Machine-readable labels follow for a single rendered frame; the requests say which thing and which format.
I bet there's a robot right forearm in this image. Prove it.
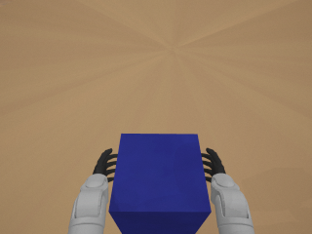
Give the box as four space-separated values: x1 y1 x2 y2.
211 173 255 234

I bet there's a right robot hand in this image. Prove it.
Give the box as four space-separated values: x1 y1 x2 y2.
201 147 226 183

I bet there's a robot left forearm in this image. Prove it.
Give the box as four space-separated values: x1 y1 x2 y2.
67 174 109 234

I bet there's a carton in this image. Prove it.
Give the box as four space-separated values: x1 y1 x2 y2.
108 134 212 234

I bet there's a left robot hand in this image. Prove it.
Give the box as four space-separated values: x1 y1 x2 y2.
93 148 118 182

